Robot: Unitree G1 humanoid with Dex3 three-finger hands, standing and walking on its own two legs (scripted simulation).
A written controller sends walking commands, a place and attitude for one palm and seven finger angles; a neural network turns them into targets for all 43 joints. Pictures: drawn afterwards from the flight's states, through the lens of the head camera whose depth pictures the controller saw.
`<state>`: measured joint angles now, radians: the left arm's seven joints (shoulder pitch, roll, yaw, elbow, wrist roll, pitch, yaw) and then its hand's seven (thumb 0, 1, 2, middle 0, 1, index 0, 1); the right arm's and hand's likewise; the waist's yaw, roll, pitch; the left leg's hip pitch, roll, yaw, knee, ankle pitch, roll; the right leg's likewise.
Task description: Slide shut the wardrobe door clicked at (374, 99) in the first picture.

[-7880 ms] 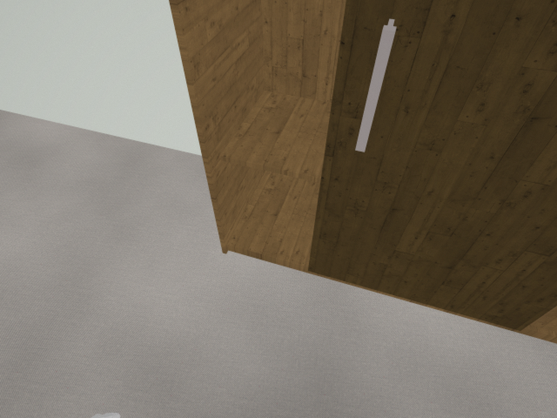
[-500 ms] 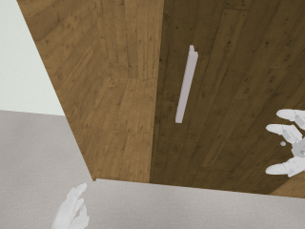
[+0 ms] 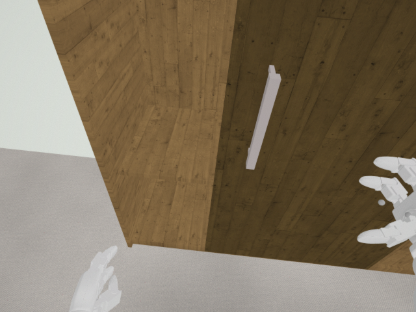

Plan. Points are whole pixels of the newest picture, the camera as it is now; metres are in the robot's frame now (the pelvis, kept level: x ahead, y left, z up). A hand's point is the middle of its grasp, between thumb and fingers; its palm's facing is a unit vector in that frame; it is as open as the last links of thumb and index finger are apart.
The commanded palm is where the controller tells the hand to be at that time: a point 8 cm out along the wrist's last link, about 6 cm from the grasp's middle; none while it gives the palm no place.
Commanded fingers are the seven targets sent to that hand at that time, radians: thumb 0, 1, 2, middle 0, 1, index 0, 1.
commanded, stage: move the hooked fingers beside the handle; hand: right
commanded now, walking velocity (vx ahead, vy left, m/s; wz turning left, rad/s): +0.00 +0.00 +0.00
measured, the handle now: (259, 122) +0.52 -0.11 +0.11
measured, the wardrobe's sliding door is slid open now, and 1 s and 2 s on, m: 0.36 0.36 0.36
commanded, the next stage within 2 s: none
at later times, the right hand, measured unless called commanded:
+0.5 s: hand (352, 179) +0.33 -0.25 +0.13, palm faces +0.11 +0.99 -0.01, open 14.0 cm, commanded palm +0.30 -0.29 +0.13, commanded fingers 0.00 0.50 -0.30 0.30 1.20 0.30 1.20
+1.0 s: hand (322, 160) +0.38 -0.22 +0.13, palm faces +0.09 +1.00 +0.00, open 14.0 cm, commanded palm +0.36 -0.26 +0.12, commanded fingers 0.00 0.50 -0.30 0.30 1.20 0.30 1.20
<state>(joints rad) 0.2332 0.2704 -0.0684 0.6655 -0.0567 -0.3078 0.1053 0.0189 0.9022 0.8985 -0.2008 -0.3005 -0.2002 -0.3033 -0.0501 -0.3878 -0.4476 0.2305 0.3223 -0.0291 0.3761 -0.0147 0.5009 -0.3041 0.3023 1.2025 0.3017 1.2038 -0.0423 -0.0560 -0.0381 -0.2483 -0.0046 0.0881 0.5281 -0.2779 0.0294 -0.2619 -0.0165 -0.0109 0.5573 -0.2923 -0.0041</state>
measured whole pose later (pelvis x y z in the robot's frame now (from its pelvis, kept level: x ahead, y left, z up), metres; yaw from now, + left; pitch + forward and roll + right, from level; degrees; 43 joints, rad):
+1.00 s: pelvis +0.00 -0.02 +0.00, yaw +1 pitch +3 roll +1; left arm 0.28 0.25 -0.05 0.69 -0.04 -0.20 0.07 0.02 0.90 0.90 -0.20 -0.30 -0.20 -0.30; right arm -0.39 -0.29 -0.29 0.52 0.20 -0.08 0.16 -0.01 0.50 -0.30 0.30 1.20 0.30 1.20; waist 0.01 -0.03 -0.05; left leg -0.32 0.01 0.06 0.54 -0.27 0.01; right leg -0.32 0.00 -0.04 0.57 -0.30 -0.03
